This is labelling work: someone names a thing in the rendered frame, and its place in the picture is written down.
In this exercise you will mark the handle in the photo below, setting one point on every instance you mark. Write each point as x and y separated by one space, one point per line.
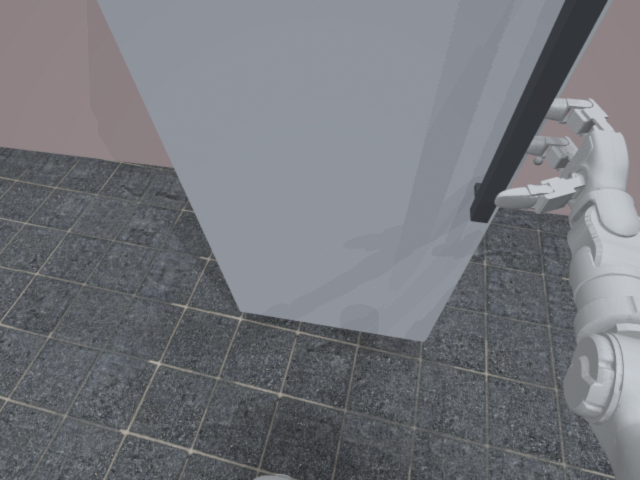
567 37

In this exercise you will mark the robot right upper arm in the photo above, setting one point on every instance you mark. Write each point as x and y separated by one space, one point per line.
602 384

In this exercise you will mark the fridge door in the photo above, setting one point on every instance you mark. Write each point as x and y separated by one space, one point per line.
330 148

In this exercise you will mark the right robot forearm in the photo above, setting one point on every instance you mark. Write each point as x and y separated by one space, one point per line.
604 271

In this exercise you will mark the right robot hand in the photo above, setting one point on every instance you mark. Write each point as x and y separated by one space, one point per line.
601 162

